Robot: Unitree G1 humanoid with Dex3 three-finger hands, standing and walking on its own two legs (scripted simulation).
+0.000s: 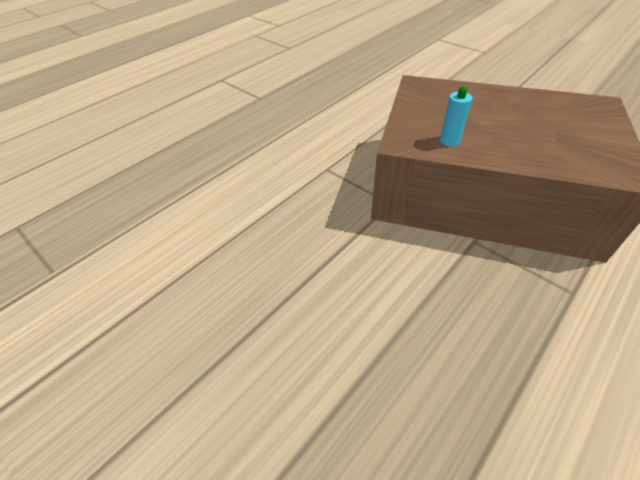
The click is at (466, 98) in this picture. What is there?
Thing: necked bottle
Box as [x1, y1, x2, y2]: [440, 86, 472, 146]
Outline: 463,86 460,87 457,92 451,93 449,98 440,137 440,141 446,145 453,146 458,144 461,137 472,98 466,92 466,88
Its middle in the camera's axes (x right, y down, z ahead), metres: +0.50 -0.45 +1.44
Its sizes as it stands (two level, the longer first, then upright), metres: 0.078 0.078 0.223
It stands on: a support 0.36 m high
